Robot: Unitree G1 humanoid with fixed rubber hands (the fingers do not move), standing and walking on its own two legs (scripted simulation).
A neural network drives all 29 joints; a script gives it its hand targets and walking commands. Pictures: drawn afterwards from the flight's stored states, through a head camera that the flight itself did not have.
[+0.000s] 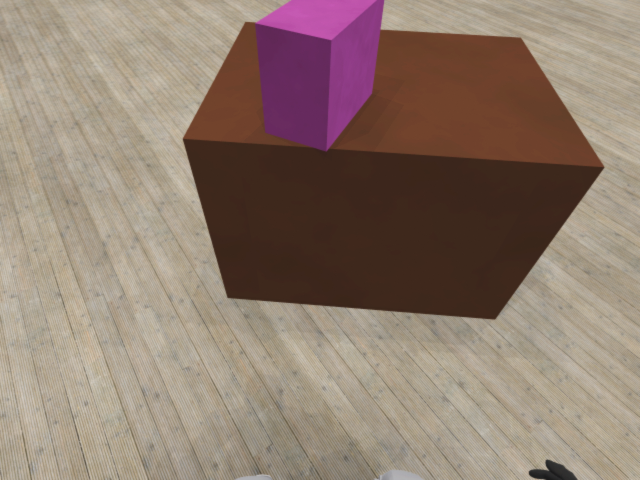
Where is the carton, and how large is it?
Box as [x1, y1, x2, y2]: [255, 0, 383, 151]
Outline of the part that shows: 383,0 291,0 255,23 265,132 326,151 371,93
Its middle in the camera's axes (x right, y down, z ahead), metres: +0.01 -0.39 +0.90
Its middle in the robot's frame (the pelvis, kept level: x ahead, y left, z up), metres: +0.96 +0.05 +0.06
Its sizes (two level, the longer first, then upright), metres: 0.294 0.160 0.243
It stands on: a pedestal, 0.68 m high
